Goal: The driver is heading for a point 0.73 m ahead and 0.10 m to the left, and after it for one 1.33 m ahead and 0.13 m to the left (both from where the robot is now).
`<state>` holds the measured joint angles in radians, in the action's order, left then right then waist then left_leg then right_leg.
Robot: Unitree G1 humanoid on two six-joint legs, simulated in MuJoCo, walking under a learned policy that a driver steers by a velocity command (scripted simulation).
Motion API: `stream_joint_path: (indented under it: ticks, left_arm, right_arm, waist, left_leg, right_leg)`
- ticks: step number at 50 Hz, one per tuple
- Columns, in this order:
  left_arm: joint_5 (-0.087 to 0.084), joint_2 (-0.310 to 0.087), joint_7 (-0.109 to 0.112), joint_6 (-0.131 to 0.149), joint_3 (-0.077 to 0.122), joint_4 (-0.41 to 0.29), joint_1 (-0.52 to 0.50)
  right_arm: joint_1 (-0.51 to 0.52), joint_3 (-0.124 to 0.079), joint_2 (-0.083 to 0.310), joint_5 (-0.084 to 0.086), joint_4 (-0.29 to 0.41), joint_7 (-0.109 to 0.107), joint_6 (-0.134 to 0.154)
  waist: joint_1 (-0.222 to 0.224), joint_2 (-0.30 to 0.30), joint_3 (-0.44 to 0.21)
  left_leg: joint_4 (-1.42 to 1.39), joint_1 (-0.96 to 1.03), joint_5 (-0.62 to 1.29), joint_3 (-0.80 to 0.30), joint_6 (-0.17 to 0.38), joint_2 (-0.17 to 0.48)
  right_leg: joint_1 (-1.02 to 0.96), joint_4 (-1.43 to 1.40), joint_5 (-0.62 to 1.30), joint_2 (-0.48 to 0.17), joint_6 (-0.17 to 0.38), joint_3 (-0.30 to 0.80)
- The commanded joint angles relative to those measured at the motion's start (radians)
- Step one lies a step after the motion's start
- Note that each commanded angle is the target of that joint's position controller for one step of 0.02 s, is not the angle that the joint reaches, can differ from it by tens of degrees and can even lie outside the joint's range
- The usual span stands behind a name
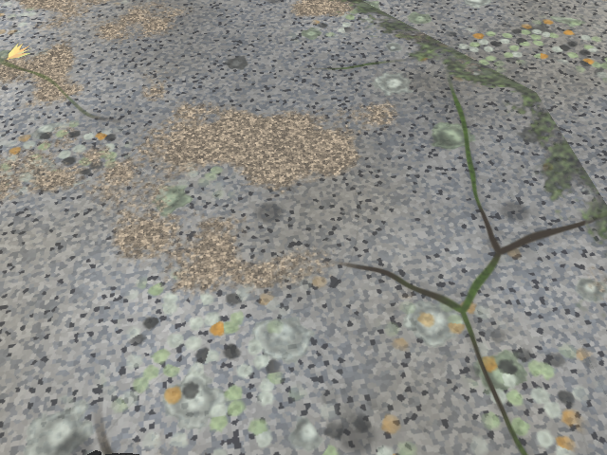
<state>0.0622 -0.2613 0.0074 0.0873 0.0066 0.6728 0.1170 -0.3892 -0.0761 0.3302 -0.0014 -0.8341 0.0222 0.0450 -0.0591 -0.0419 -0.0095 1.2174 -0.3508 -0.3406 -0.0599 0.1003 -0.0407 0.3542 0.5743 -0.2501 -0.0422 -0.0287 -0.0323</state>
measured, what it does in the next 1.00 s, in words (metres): walks ahead: left foot, then right foot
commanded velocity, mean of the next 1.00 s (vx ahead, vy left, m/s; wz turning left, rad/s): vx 0.74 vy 0.00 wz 0.16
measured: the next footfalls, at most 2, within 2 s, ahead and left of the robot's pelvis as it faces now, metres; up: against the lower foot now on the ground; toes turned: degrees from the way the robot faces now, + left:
left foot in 0.32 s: +0.47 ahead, +0.09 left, +0.00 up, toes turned +22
right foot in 0.74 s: +0.93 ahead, +0.15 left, +0.00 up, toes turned +17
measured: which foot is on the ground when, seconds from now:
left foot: up 0.00-0.30, down 0.32-0.72, up 0.74-1.00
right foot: down 0.00-0.32, up 0.34-0.72, down 0.74-1.00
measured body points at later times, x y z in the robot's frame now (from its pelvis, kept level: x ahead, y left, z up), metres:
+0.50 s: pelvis +0.45 +0.07 +0.00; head +0.48 +0.07 +0.44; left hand +0.49 +0.35 -0.10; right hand +0.62 -0.16 -0.13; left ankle +0.43 +0.08 -0.73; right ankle +0.54 -0.08 -0.64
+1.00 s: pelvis +0.80 +0.14 +0.00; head +0.86 +0.15 +0.45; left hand +0.79 +0.44 -0.12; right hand +1.03 -0.06 -0.10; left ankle +0.84 +0.34 -0.64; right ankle +0.89 +0.14 -0.73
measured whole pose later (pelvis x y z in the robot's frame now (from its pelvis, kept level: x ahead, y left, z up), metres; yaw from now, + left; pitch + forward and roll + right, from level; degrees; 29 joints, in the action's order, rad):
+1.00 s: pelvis +0.80 +0.14 +0.00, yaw +6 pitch +0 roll +1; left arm 0.00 -0.30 -0.01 0.00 0.06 0.78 0.33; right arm -0.05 0.02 0.26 -0.05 -0.63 -0.03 -0.01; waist 0.06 -0.01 0.13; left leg 1.15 -0.68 -0.34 -0.13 -0.06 0.04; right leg 0.35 0.41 -0.04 0.22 0.15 0.10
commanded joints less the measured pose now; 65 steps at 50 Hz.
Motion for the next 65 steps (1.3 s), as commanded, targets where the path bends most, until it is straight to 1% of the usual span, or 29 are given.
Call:
stream_joint_path:
  ticks: [1,5,8,10,12,14,15,16,17,18,19,20,23,26,28,30,33,34,36,37,38,39,40,42,45,48,52,56,65]
  left_arm:
    - [-0.012,-0.108,0.005,0.012,0.047,0.036,0.208]
    - [-0.041,-0.072,-0.012,0.041,0.040,0.101,0.238]
    - [-0.036,-0.104,-0.005,0.050,0.045,0.116,0.190]
    - [-0.035,-0.136,0.000,0.050,0.049,0.134,0.222]
    - [-0.036,-0.202,0.011,0.038,0.064,0.136,0.272]
    - [-0.029,-0.272,0.024,0.005,0.083,0.113,0.225]
    - [-0.023,-0.272,0.023,-0.009,0.084,0.092,0.182]
    - [-0.022,-0.224,0.008,-0.012,0.082,0.092,0.165]
    - [-0.016,-0.111,-0.007,0.003,0.044,-0.004,0.300]
    - [-0.027,-0.182,-0.005,0.027,0.047,-0.062,0.212]
    - [-0.026,-0.189,-0.005,0.042,0.040,-0.071,0.147]
    - [-0.024,-0.178,-0.002,0.038,0.033,-0.057,0.146]
    - [0.007,-0.127,-0.013,-0.025,0.015,0.007,0.231]
    - [-0.023,-0.073,-0.034,-0.042,-0.002,-0.054,0.059]
    - [-0.041,-0.055,-0.047,-0.031,-0.007,-0.063,-0.022]
    - [-0.052,-0.016,-0.060,-0.019,-0.015,-0.057,-0.057]
    - [-0.046,-0.048,-0.062,-0.009,0.000,-0.018,-0.009]
    - [-0.037,-0.077,-0.062,-0.008,0.012,0.005,0.040]
    - [-0.025,-0.155,-0.056,-0.011,0.047,0.098,0.325]
    - [-0.015,-0.185,-0.044,-0.011,0.065,0.143,0.479]
    - [-0.022,-0.244,-0.031,-0.017,0.080,0.160,0.480]
    - [-0.022,-0.307,-0.038,-0.013,0.100,0.113,0.420]
    - [-0.060,-0.274,-0.029,-0.031,0.112,0.043,0.322]
    - [-0.077,-0.163,-0.014,-0.063,0.083,0.037,0.213]
    - [-0.066,-0.166,-0.015,-0.067,0.081,0.057,0.236]
    - [-0.052,-0.213,-0.016,-0.070,0.100,0.043,0.219]
    - [-0.070,-0.227,0.004,-0.108,0.113,0.024,0.224]
    - [-0.068,-0.228,0.013,-0.132,0.125,0.019,0.255]
    - [-0.045,-0.257,0.003,-0.135,0.137,-0.006,0.214]
  right_arm:
    - [0.128,0.006,0.014,-0.026,0.128,0.029,-0.013]
    - [0.278,0.027,-0.024,-0.033,0.224,0.055,-0.045]
    - [0.377,0.044,-0.007,-0.030,0.279,0.076,-0.044]
    - [0.433,0.054,-0.006,-0.030,0.288,0.087,-0.042]
    - [0.377,0.047,0.028,-0.029,0.262,0.081,-0.040]
    - [0.103,0.017,0.096,-0.029,0.185,0.061,-0.035]
    - [-0.125,-0.012,0.142,-0.029,0.108,0.042,-0.031]
    - [-0.125,-0.050,0.199,0.007,0.087,0.013,-0.046]
    - [0.031,-0.059,0.322,-0.032,0.149,0.004,-0.062]
    - [-0.034,-0.072,0.322,-0.030,0.182,-0.007,-0.071]
    - [-0.017,-0.064,0.268,-0.023,0.156,-0.020,-0.063]
    - [0.022,-0.044,0.199,-0.022,0.136,-0.028,-0.045]
    - [0.097,0.005,0.092,-0.022,0.123,-0.034,0.018]
    - [0.044,0.002,0.103,-0.014,0.078,-0.010,0.060]
    - [0.034,0.011,0.070,-0.004,0.064,0.002,0.077]
    - [-0.022,0.018,0.068,0.009,0.035,-0.001,0.092]
    - [-0.023,0.016,0.100,-0.004,0.013,-0.023,0.093]
    - [-0.010,0.013,0.112,-0.009,0.018,-0.036,0.085]
    - [0.071,-0.001,0.145,-0.024,0.046,-0.063,0.060]
    - [0.145,-0.006,0.153,-0.011,0.064,-0.068,0.054]
    - [0.080,0.020,0.020,-0.026,0.091,-0.058,0.056]
    - [-0.109,0.038,-0.014,0.026,0.114,-0.066,0.043]
    - [-0.060,0.045,0.055,-0.013,0.122,-0.067,0.040]
    - [0.083,0.046,0.071,-0.046,0.151,-0.053,0.026]
    - [0.100,0.056,0.045,-0.060,0.181,-0.055,-0.048]
    - [0.133,0.062,0.033,-0.053,0.202,-0.061,-0.066]
    - [0.241,0.052,0.056,-0.041,0.233,-0.063,-0.089]
    - [0.324,0.046,0.070,-0.032,0.240,-0.062,-0.081]
    - [0.350,0.046,0.099,-0.001,0.231,-0.060,-0.032]
  waist:
    - [0.107,0.149,0.021]
    - [0.066,0.145,0.063]
    - [0.032,0.115,0.114]
    - [0.038,0.072,0.141]
    - [0.000,0.109,0.072]
    - [-0.155,0.150,-0.079]
    - [-0.246,0.126,-0.176]
    - [-0.220,-0.054,-0.161]
    - [0.000,-0.222,-0.207]
    - [-0.095,-0.102,-0.362]
    - [-0.064,0.012,-0.178]
    - [0.003,0.104,-0.044]
    - [0.119,0.143,0.045]
    - [0.077,0.068,0.125]
    - [0.045,0.085,0.156]
    - [0.010,0.084,0.129]
    - [0.032,0.015,0.069]
    - [0.055,-0.012,0.028]
    - [0.192,-0.050,-0.095]
    - [0.293,-0.024,-0.114]
    - [0.193,0.246,-0.136]
    - [0.094,0.292,-0.406]
    - [0.125,0.079,-0.470]
    - [0.068,-0.063,-0.163]
    - [0.027,-0.039,-0.055]
    - [0.026,0.009,-0.101]
    - [0.071,0.092,-0.106]
    - [0.121,0.141,-0.053]
    - [0.118,0.177,-0.034]
  left_leg:
    - [0.086,-0.463,0.065,-0.011,-0.002,0.125]
    - [0.027,-0.520,0.152,0.035,-0.003,0.141]
    - [-0.208,-0.417,0.295,0.105,0.011,0.129]
    - [-0.388,-0.271,0.337,0.217,0.045,0.069]
    - [-0.435,-0.123,0.305,0.277,0.073,-0.015]
    - [-0.445,0.177,0.226,0.241,0.115,-0.068]
    - [-0.510,0.455,0.213,0.167,0.154,-0.071]
    - [-0.593,0.638,0.144,0.039,0.174,-0.024]
    - [-0.644,0.789,0.238,-0.466,0.310,0.221]
    - [-0.854,0.866,-0.038,-0.734,0.416,0.302]
    - [-0.967,0.699,-0.112,-0.745,0.365,0.302]
    - [-0.980,0.505,-0.037,-0.625,0.312,0.279]
    - [-1.005,0.112,0.189,-0.362,0.242,0.180]
    - [-1.092,0.052,0.356,-0.160,0.182,0.111]
    - [-1.100,0.062,0.588,-0.023,0.105,0.056]
    - [-1.112,0.126,0.819,0.045,0.055,0.079]
    - [-1.023,0.335,1.073,0.116,-0.015,0.113]
    - [-0.932,0.386,1.181,0.132,-0.042,0.119]
    - [-0.529,0.356,1.260,0.159,-0.094,0.130]
    - [-0.180,0.259,1.047,0.194,-0.117,0.072]
    - [0.241,-0.061,-0.191,0.197,-0.134,-0.090]
    - [0.547,-0.333,-0.308,0.013,-0.161,-0.115]
    - [0.486,-0.311,-0.115,-0.041,-0.138,-0.054]
    - [0.298,-0.294,-0.053,-0.021,-0.128,0.017]
    - [0.080,-0.184,-0.066,-0.018,-0.152,0.056]
    - [-0.040,-0.184,0.004,-0.012,-0.167,0.059]
    - [-0.134,-0.267,0.109,-0.052,-0.180,0.056]
    - [-0.232,-0.366,0.112,-0.103,-0.175,0.039]
    - [-0.536,-0.137,0.023,-0.119,-0.121,-0.049]
  right_leg:
    - [-0.368,-0.341,-0.088,-0.269,0.119,0.307]
    - [-0.344,-0.381,0.302,-0.235,0.087,0.051]
    - [-0.268,-0.453,0.400,-0.182,0.070,-0.127]
    - [-0.255,-0.451,0.666,-0.149,0.054,-0.221]
    - [-0.340,-0.302,1.141,-0.168,0.041,-0.237]
    - [-0.327,0.068,1.339,-0.211,0.048,-0.214]
    - [-0.197,0.378,1.208,-0.208,0.057,-0.191]
    - [0.053,0.789,0.289,-0.017,0.031,-0.188]
    - [0.414,1.130,-0.262,0.064,-0.013,-0.095]
    - [0.531,1.163,-0.198,0.065,-0.005,0.107]
    - [0.575,1.042,-0.139,0.004,0.003,0.129]
    - [0.513,0.908,-0.092,-0.053,0.007,0.112]
    - [0.263,0.712,-0.122,-0.127,-0.007,0.087]
    - [0.292,0.457,0.076,-0.148,0.016,0.027]
    - [0.231,0.238,0.302,-0.122,0.056,-0.018]
    - [0.135,0.097,0.502,-0.055,0.093,-0.076]
    - [0.089,-0.007,0.553,0.052,0.131,-0.093]
    - [0.040,-0.016,0.511,0.098,0.135,-0.108]
    - [-0.214,-0.014,0.421,0.162,0.148,-0.089]
    - [-0.334,-0.123,0.507,0.108,0.194,-0.023]
    - [-0.569,0.047,1.133,-0.082,0.253,0.150]
    - [-0.874,0.058,1.442,-0.333,0.476,0.592]
    - [-0.769,-0.071,1.197,-0.300,0.473,0.631]
    - [-0.385,-0.206,0.756,-0.183,0.393,0.513]
    - [-0.107,-0.261,0.780,-0.096,0.328,0.423]
    - [-0.072,-0.228,0.792,-0.034,0.258,0.399]
    - [-0.120,-0.246,0.392,0.017,0.140,0.487]
    - [-0.246,-0.262,0.151,0.020,0.132,0.607]
    - [-0.261,-0.152,0.445,0.032,0.171,0.730]
Over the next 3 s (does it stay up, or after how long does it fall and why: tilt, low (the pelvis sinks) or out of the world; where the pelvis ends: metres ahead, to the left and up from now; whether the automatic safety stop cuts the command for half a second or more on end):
stays up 1.45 0.32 -0.01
